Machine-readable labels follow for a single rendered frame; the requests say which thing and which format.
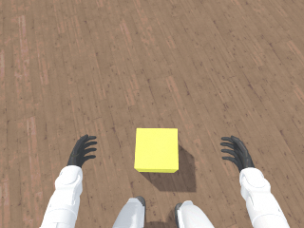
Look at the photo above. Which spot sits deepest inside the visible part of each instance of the carton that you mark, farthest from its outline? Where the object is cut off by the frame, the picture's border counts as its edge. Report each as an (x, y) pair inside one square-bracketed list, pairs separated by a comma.
[(157, 150)]

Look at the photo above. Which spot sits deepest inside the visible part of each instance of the robot left forearm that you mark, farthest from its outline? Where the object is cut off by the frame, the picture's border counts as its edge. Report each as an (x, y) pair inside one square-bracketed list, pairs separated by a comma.
[(62, 209)]

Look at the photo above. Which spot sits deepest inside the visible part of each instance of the left robot foot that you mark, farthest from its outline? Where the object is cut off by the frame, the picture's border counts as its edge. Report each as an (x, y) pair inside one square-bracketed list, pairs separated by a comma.
[(142, 201)]

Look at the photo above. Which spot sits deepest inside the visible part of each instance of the right robot hand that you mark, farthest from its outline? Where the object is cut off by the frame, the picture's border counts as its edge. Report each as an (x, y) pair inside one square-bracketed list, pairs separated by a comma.
[(242, 158)]

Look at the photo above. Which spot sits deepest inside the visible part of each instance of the left robot hand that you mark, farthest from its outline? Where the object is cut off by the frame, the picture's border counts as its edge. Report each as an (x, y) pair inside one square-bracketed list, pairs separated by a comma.
[(77, 156)]

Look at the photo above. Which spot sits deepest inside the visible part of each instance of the robot right forearm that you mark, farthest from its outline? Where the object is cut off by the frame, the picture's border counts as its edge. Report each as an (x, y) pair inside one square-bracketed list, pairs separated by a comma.
[(263, 209)]

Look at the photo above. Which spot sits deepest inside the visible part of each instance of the right robot thigh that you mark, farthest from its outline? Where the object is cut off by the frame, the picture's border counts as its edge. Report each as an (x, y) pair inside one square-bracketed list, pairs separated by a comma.
[(190, 216)]

